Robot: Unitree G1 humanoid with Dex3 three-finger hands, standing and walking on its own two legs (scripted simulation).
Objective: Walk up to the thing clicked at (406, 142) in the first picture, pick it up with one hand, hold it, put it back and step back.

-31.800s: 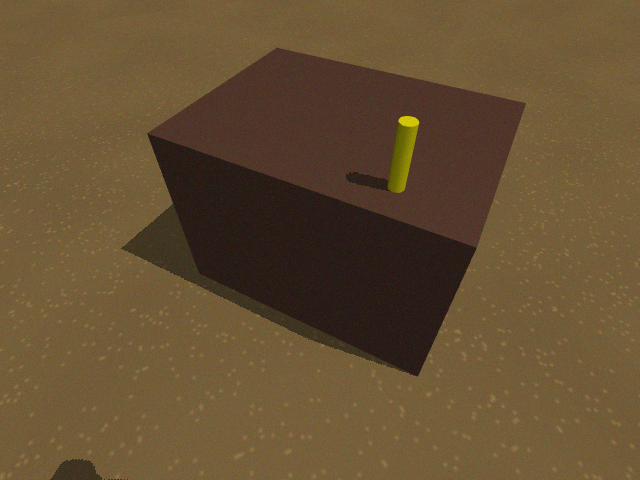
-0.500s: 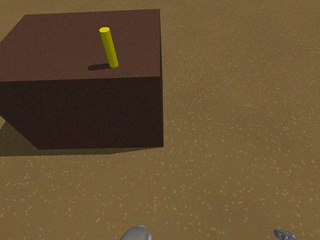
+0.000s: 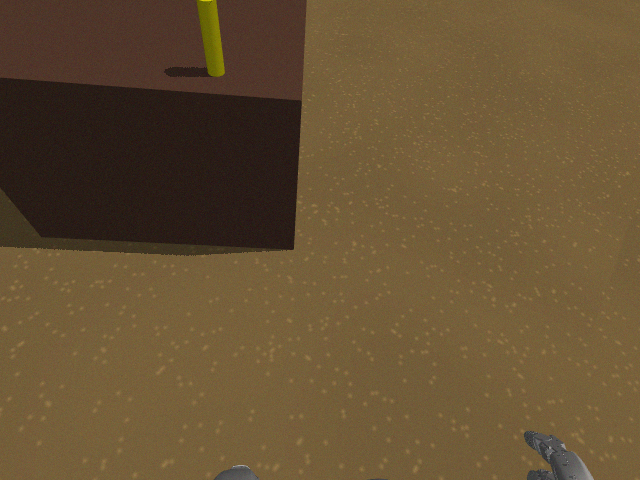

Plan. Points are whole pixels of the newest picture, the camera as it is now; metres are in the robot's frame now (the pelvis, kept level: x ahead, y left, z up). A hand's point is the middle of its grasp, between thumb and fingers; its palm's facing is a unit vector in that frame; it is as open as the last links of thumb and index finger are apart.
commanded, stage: step back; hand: left
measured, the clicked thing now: (211, 37) +1.05 +0.28 -0.02
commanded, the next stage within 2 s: stand in 1.18 s
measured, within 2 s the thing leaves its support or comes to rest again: neither
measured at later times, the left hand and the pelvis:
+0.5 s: hand out of the picture +0.00 +0.26 -0.14, palm faces +0.05 -0.92 -0.39, open 7.4 cm; pelvis -0.05 -0.02 +0.00, yaw +4 degrees
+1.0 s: hand out of the picture +0.06 +0.26 -0.15, palm faces +0.12 -0.93 -0.36, open 7.4 cm; pelvis -0.01 -0.01 +0.00, yaw +6 degrees
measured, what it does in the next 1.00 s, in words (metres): steps on the spot: right foot, then left foot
